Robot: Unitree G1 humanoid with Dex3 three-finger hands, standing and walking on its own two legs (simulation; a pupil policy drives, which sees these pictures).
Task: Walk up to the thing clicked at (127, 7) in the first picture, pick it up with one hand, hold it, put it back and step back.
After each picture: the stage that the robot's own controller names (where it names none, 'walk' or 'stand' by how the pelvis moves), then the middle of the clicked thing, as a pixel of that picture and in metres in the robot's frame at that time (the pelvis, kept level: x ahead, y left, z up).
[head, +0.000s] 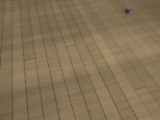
stand; (127, 10) +2.17 -0.66 -0.72
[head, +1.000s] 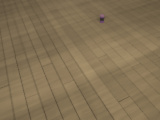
walk; (102, 18) +2.09 -0.13 -0.69
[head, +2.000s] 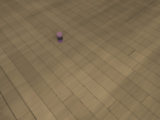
walk; (59, 37) +1.42 +0.35 -0.72
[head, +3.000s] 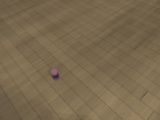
walk; (55, 74) +0.92 +0.35 -0.72
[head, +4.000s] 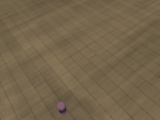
walk; (61, 108) +0.56 +0.26 -0.72
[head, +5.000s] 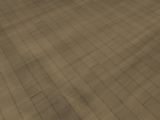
stand; out of the picture +0.39 +0.20 -0.71
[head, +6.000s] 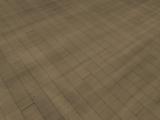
stand; out of the picture +0.34 +0.19 -0.72
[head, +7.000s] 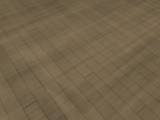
stand; out of the picture +0.35 +0.19 -0.72
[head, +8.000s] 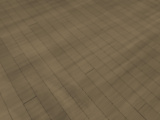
stand; out of the picture +0.35 +0.19 -0.72
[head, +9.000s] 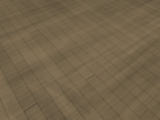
stand; out of the picture +0.33 +0.20 -0.72
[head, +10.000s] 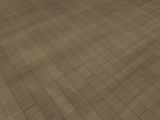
stand; out of the picture +0.33 +0.19 -0.73
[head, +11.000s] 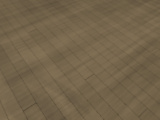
stand; out of the picture +0.33 +0.19 -0.73
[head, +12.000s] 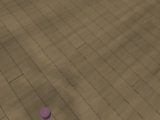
go down; (45, 113) +0.35 +0.21 -0.63
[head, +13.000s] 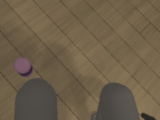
go down; (24, 67) +0.39 +0.26 -0.31
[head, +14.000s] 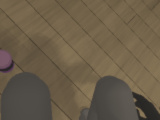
close in; (3, 62) +0.39 +0.28 -0.26
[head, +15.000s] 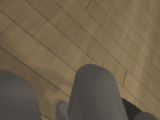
close; out of the picture +0.37 +0.30 -0.21
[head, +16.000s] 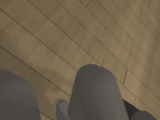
lift; out of the picture +0.36 +0.30 -0.22
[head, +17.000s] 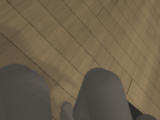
lift; out of the picture +0.31 +0.28 -0.20
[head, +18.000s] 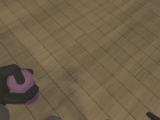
lift; (24, 88) +0.32 +0.19 +0.00
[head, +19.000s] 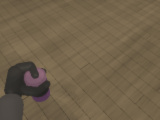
hold; (38, 85) +0.34 +0.16 +0.01
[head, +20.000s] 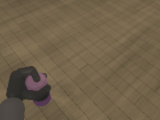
hold; (39, 90) +0.33 +0.16 +0.00
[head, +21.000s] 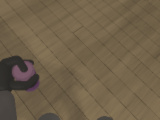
crouch; (27, 77) +0.37 +0.20 -0.07
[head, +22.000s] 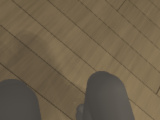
lower; out of the picture +0.41 +0.29 -0.16
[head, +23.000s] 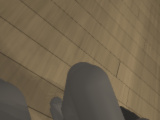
lower; out of the picture +0.39 +0.32 -0.22
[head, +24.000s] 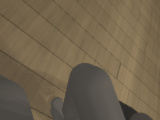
lower; out of the picture +0.39 +0.32 -0.22
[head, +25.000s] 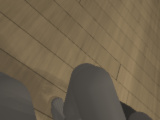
lower; out of the picture +0.38 +0.32 -0.22
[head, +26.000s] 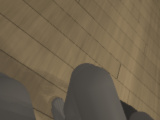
lower; out of the picture +0.38 +0.32 -0.22
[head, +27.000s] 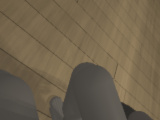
withdraw; out of the picture +0.37 +0.30 -0.22
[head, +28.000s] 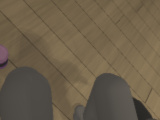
stand; out of the picture +0.39 +0.28 -0.26
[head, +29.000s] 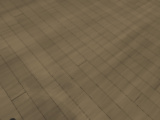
stand; out of the picture +0.34 +0.19 -0.63
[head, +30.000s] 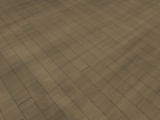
stand; out of the picture +0.36 +0.20 -0.66
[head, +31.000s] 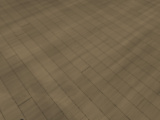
stand; out of the picture +0.35 +0.20 -0.67
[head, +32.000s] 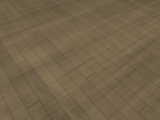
stand; out of the picture +0.39 +0.19 -0.72
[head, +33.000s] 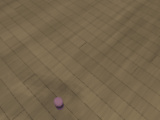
walk; (59, 103) +0.48 +0.20 -0.69
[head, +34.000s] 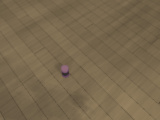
walk; (65, 71) +0.75 +0.17 -0.69
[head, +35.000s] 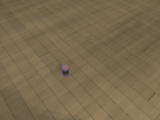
stand; (65, 70) +0.97 +0.20 -0.70
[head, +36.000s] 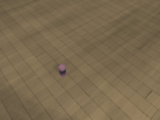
stand; (62, 70) +0.95 +0.21 -0.73
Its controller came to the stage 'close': yes
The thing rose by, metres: 0.70
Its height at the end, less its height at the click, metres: +0.00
